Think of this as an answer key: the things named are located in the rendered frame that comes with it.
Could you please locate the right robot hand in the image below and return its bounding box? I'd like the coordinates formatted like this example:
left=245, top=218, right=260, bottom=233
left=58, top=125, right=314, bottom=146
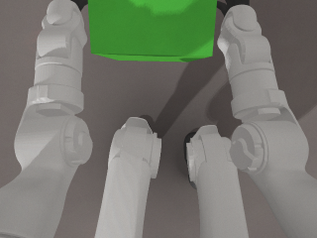
left=216, top=0, right=250, bottom=18

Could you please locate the robot left upper arm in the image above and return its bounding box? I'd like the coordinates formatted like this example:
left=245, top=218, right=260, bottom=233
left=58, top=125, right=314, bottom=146
left=0, top=115, right=93, bottom=238

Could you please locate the left robot hand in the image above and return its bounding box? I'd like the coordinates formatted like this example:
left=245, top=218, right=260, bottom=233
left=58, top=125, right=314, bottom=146
left=70, top=0, right=88, bottom=12

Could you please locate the carton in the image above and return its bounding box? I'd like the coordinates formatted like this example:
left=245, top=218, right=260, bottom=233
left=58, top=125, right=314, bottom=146
left=87, top=0, right=217, bottom=62

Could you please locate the robot left forearm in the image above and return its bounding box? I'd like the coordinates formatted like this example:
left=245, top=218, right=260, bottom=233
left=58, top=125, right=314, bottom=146
left=14, top=0, right=87, bottom=160

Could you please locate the robot right upper arm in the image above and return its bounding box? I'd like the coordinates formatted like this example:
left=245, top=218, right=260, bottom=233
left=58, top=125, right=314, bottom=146
left=229, top=120, right=317, bottom=238

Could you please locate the robot right forearm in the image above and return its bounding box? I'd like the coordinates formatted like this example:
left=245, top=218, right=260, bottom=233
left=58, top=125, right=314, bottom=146
left=217, top=4, right=309, bottom=147

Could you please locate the robot right foot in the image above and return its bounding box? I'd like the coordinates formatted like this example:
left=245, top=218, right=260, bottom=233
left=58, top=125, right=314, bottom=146
left=183, top=132, right=197, bottom=189

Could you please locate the robot right thigh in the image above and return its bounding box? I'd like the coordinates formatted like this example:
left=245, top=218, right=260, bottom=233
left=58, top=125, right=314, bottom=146
left=186, top=133, right=249, bottom=238

